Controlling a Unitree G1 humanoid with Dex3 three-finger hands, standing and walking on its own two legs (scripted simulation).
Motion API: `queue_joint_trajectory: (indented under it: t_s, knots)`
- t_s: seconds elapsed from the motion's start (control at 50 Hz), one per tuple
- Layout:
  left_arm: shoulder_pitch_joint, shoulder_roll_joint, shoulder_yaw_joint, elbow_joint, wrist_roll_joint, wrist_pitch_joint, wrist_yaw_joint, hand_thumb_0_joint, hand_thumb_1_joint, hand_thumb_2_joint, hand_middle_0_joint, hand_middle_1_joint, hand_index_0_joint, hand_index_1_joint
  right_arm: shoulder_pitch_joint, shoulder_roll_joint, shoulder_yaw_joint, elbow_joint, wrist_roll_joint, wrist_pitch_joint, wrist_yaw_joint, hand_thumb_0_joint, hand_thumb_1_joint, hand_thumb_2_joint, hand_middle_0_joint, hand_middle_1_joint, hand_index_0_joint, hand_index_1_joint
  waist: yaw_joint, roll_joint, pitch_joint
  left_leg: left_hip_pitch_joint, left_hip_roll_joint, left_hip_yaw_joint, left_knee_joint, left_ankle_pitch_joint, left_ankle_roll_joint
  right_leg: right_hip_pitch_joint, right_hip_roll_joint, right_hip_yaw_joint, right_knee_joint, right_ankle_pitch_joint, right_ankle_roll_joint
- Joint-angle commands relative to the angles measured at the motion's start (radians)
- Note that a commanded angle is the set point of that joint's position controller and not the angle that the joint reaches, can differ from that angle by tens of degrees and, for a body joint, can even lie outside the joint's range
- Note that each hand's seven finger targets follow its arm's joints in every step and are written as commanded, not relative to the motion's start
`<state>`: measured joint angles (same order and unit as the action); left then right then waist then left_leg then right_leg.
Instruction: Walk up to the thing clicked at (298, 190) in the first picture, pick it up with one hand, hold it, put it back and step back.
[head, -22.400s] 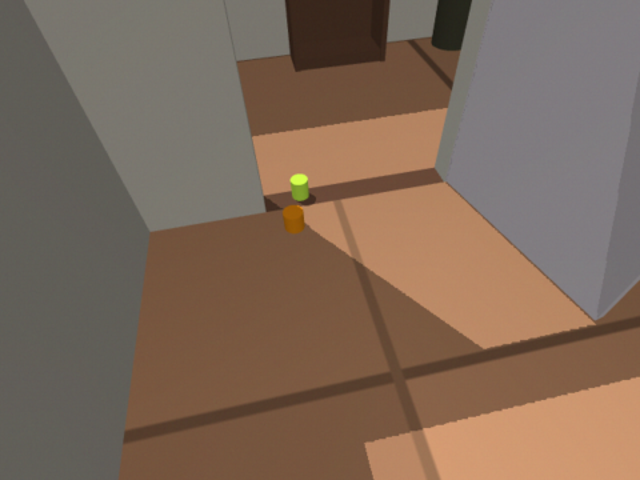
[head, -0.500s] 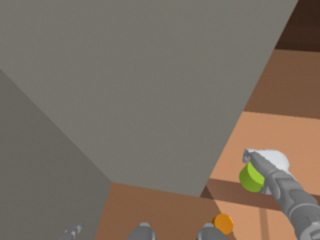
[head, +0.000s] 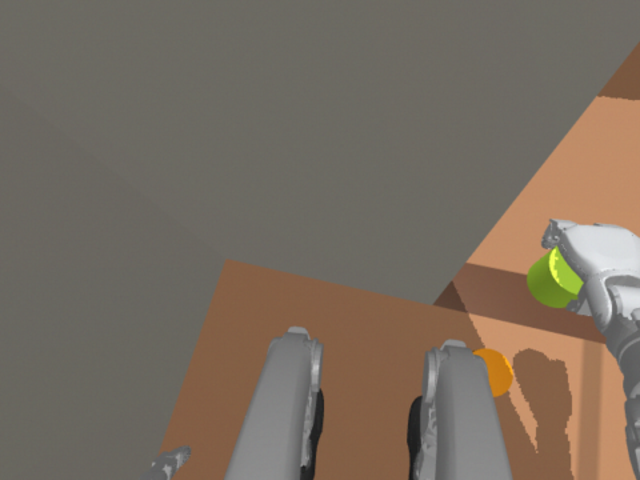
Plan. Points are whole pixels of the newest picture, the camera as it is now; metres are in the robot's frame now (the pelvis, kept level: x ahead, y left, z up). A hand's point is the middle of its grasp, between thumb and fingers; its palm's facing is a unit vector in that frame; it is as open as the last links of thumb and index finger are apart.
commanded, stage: crouch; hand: right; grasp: from above
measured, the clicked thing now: (567, 275) +0.41 -0.28 -0.19
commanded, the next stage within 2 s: lower in 0.94 s
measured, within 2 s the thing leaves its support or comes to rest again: rests again in 1.82 s
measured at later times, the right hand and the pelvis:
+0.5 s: hand (557, 283) +0.41 -0.30 -0.27, palm faces -0.47 +0.03 -0.88, open 10.7 cm; pelvis -0.01 +0.00 -0.10, yaw +2 degrees
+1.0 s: hand (544, 288) +0.42 -0.31 -0.33, palm faces -0.47 +0.05 -0.88, open 10.6 cm; pelvis -0.01 +0.01 -0.16, yaw +4 degrees
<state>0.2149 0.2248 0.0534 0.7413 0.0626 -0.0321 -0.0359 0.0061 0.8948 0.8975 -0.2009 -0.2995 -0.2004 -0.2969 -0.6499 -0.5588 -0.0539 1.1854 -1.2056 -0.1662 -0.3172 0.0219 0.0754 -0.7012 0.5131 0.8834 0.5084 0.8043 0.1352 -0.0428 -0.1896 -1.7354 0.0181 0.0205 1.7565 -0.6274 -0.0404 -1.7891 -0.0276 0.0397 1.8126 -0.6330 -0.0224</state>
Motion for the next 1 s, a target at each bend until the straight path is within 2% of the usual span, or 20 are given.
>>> queue_joint_trajectory:
  t_s: [0.0, 0.06, 0.1, 0.12, 0.14, 0.16, 0.22, 0.28, 0.32, 0.34, 0.36, 0.44, 0.52, 0.56, 0.62, 0.72, 0.82, 0.88, 0.92, 0.98]
  knots:
    - [0.134, 0.234, 0.076, -0.046, 0.008, -0.027, 0.004, 0.0, 0.895, 0.901, -0.2, -0.3, -0.2, -0.3, -0.339, -0.331, -0.095, -0.178, -0.001, -0.039, -0.057, 0.0, -0.484, -1.042, 0.791, 1.034, 0.838, 0.986, -0.003, -0.129, -0.601, 0.132, -0.022, 0.052, -0.136, 0.106, 0.073, 0.44, 0.033, 0.047, -0.176, 0.119, 0.012]
    - [0.131, 0.237, 0.074, -0.039, 0.017, -0.03, -0.008, 0.0, 0.896, 0.902, -0.2, -0.3, -0.2, -0.3, -0.402, -0.361, -0.11, -0.241, -0.01, -0.065, -0.076, 0.0, -0.468, -1.024, 0.775, 1.032, 0.825, 0.981, -0.014, -0.185, -0.673, 0.085, -0.025, 0.051, -0.087, 0.115, 0.077, 0.448, 0.032, 0.036, -0.12, 0.139, 0.012]
    - [0.136, 0.243, 0.068, -0.031, 0.024, -0.032, -0.015, 0.0, 0.897, 0.904, -0.2, -0.3, -0.2, -0.3, -0.39, -0.374, -0.121, -0.221, -0.024, -0.071, -0.088, 0.0, -0.458, -1.041, 0.78, 1.024, 0.824, 0.981, -0.008, -0.211, -0.681, 0.06, -0.023, 0.058, -0.045, 0.135, 0.077, 0.445, 0.03, 0.038, -0.084, 0.177, 0.015]
    - [0.138, 0.24, 0.066, -0.026, 0.029, -0.034, -0.021, 0.0, 0.898, 0.904, -0.2, -0.301, -0.2, -0.301, -0.393, -0.357, -0.107, -0.202, -0.027, -0.073, -0.092, 0.0, -0.464, -1.039, 0.777, 1.035, 0.825, 0.987, -0.006, -0.212, -0.674, 0.044, -0.024, 0.058, -0.033, 0.148, 0.078, 0.449, 0.027, 0.035, -0.062, 0.197, 0.014]
    - [0.144, 0.246, 0.066, -0.02, 0.031, -0.035, -0.023, 0.0, 0.897, 0.903, -0.2, -0.3, -0.2, -0.3, -0.429, -0.369, -0.111, -0.214, -0.036, -0.078, -0.098, 0.0, -0.449, -1.052, 0.779, 1.022, 0.819, 0.982, 0.009, -0.232, -0.68, 0.021, -0.022, 0.062, -0.015, 0.156, 0.078, 0.444, 0.026, 0.037, -0.049, 0.21, 0.017]
    - [0.142, 0.244, 0.063, -0.022, 0.032, -0.034, -0.024, 0.0, 0.9, 0.905, -0.2, -0.3, -0.2, -0.3, -0.433, -0.389, -0.121, -0.222, -0.043, -0.078, -0.106, 0.0, -0.441, -1.036, 0.772, 1.022, 0.814, 0.98, -0.007, -0.246, -0.704, 0.024, -0.028, 0.064, -0.008, 0.163, 0.08, 0.452, 0.028, 0.029, -0.038, 0.224, 0.015]
    - [0.146, 0.252, 0.062, -0.019, 0.041, -0.035, -0.036, 0.0, 0.901, 0.905, -0.2, -0.3, -0.2, -0.3, -0.383, -0.385, -0.135, -0.168, -0.041, -0.064, -0.116, 0.0, -0.43, -1.016, 0.762, 1.014, 0.808, 0.969, -0.008, -0.255, -0.669, -0.01, -0.022, 0.07, 0.026, 0.175, 0.078, 0.439, 0.025, 0.031, -0.012, 0.249, 0.019]
    - [0.14, 0.255, 0.063, -0.022, 0.042, -0.033, -0.042, 0.0, 0.902, 0.905, -0.2, -0.3, -0.2, -0.3, -0.426, -0.414, -0.134, -0.165, -0.049, -0.055, -0.116, 0.0, -0.438, -1.012, 0.771, 1.015, 0.815, 0.971, -0.006, -0.264, -0.675, -0.026, -0.03, 0.074, 0.051, 0.173, 0.079, 0.402, 0.025, 0.021, 0.024, 0.228, 0.012]
    - [0.136, 0.252, 0.061, -0.025, 0.043, -0.031, -0.048, 0.0, 0.901, 0.904, -0.2, -0.3, -0.2, -0.3, -0.41, -0.41, -0.131, -0.14, -0.045, -0.048, -0.113, 0.0, -0.434, -0.992, 0.763, 1.003, 0.811, 0.955, -0.006, -0.247, -0.654, -0.023, -0.032, 0.076, 0.062, 0.167, 0.08, 0.352, 0.027, 0.014, 0.039, 0.205, 0.009]
    - [0.139, 0.258, 0.06, -0.027, 0.044, -0.03, -0.05, 0.0, 0.901, 0.903, -0.2, -0.3, -0.2, -0.3, -0.413, -0.413, -0.139, -0.129, -0.043, -0.047, -0.109, 0.0, -0.429, -1.01, 0.766, 1.004, 0.808, 0.962, 0.005, -0.244, -0.64, -0.026, -0.03, 0.079, 0.073, 0.169, 0.077, 0.332, 0.027, 0.016, 0.047, 0.205, 0.009]
    - [0.136, 0.252, 0.059, -0.024, 0.044, -0.031, -0.052, 0.0, 0.901, 0.903, -0.2, -0.3, -0.2, -0.3, -0.391, -0.396, -0.126, -0.106, -0.038, -0.041, -0.103, 0.0, -0.432, -0.978, 0.752, 1.006, 0.804, 0.953, -0.003, -0.231, -0.617, -0.05, -0.028, 0.082, 0.085, 0.157, 0.08, 0.333, 0.025, 0.026, 0.042, 0.195, 0.011]
    - [0.137, 0.264, 0.065, -0.034, 0.041, -0.025, -0.063, 0.0, 0.901, 0.902, -0.2, -0.3, -0.2, -0.3, -0.39, -0.437, -0.145, -0.093, -0.035, -0.042, -0.074, 0.0, -0.455, -0.98, 0.764, 1.014, 0.817, 0.959, -0.002, -0.23, -0.62, -0.06, -0.03, 0.083, 0.117, 0.17, 0.077, 0.31, 0.023, 0.029, 0.079, 0.208, 0.009]
    - [0.138, 0.269, 0.061, -0.036, 0.041, -0.018, -0.076, 0.0, 0.901, 0.901, -0.2, -0.3, -0.2, -0.3, -0.397, -0.447, -0.145, -0.102, -0.031, -0.063, -0.047, 0.0, -0.502, -0.966, 0.784, 1.023, 0.847, 0.959, 0.003, -0.237, -0.608, -0.099, -0.031, 0.088, 0.155, 0.169, 0.077, 0.292, 0.021, 0.039, 0.105, 0.226, 0.013]
    - [0.143, 0.271, 0.056, -0.037, 0.043, -0.013, -0.082, 0.0, 0.903, 0.903, -0.2, -0.3, -0.2, -0.3, -0.395, -0.468, -0.162, -0.095, -0.033, -0.075, -0.042, 0.0, -0.506, -0.997, 0.809, 1.021, 0.86, 0.968, 0.003, -0.225, -0.608, -0.088, -0.031, 0.087, 0.165, 0.177, 0.076, 0.266, 0.024, 0.035, 0.126, 0.224, 0.01]
    - [0.149, 0.272, 0.05, -0.035, 0.046, -0.008, -0.089, 0.0, 0.904, 0.903, -0.2, -0.3, -0.2, -0.3, -0.403, -0.471, -0.162, -0.089, -0.033, -0.099, -0.04, 0.0, -0.545, -1.022, 0.839, 1.042, 0.89, 0.99, 0.009, -0.2, -0.6, -0.078, -0.036, 0.085, 0.17, 0.179, 0.072, 0.213, 0.027, 0.019, 0.16, 0.203, 0.003]
    - [0.134, 0.281, 0.045, -0.02, 0.056, -0.009, -0.094, 0.0, 0.902, 0.901, -0.2, -0.3, -0.2, -0.3, -0.469, -0.51, -0.175, -0.082, -0.053, -0.139, -0.059, 0.0, -0.573, -1.018, 0.85, 1.032, 0.903, 0.977, 0.018, -0.236, -0.587, -0.142, -0.037, 0.092, 0.215, 0.143, 0.076, 0.188, 0.025, 0.024, 0.189, 0.153, 0.006]
    - [0.132, 0.28, 0.036, -0.005, 0.069, -0.007, -0.094, 0.0, 0.9, 0.899, -0.2, -0.3, -0.2, -0.3, -0.457, -0.551, -0.212, -0.033, -0.075, -0.154, -0.096, 0.0, -0.603, -1.035, 0.871, 1.031, 0.924, 0.978, 0.004, -0.236, -0.585, -0.141, -0.039, 0.092, 0.227, 0.114, 0.075, 0.139, 0.033, -0.001, 0.223, 0.11, 0.002]
    - [0.121, 0.28, 0.037, 0.002, 0.071, -0.008, -0.093, 0.0, 0.899, 0.898, -0.2, -0.3, -0.2, -0.3, -0.487, -0.548, -0.198, -0.023, -0.082, -0.152, -0.108, 0.0, -0.594, -1.025, 0.857, 1.028, 0.911, 0.973, 0.013, -0.254, -0.59, -0.171, -0.042, 0.1, 0.245, 0.108, 0.078, 0.146, 0.03, 0.005, 0.226, 0.102, 0.004]
    - [0.117, 0.282, 0.038, 0.008, 0.072, -0.007, -0.09, 0.0, 0.9, 0.898, -0.2, -0.3, -0.2, -0.3, -0.5, -0.574, -0.209, -0.018, -0.087, -0.146, -0.113, 0.0, -0.577, -1.02, 0.858, 1.01, 0.903, 0.964, 0.002, -0.252, -0.6, -0.171, -0.044, 0.098, 0.249, 0.116, 0.079, 0.138, 0.03, 0.001, 0.24, 0.108, 0.002]
    - [0.119, 0.284, 0.033, 0.009, 0.077, -0.007, -0.09, 0.0, 0.901, 0.898, -0.2, -0.3, -0.2, -0.3, -0.506, -0.556, -0.197, 0.005, -0.087, -0.138, -0.115, 0.0, -0.567, -1.059, 0.874, 0.996, 0.903, 0.966, 0.014, -0.252, -0.591, -0.182, -0.04, 0.103, 0.271, 0.129, 0.077, 0.124, 0.03, 0.005, 0.255, 0.12, 0.001]
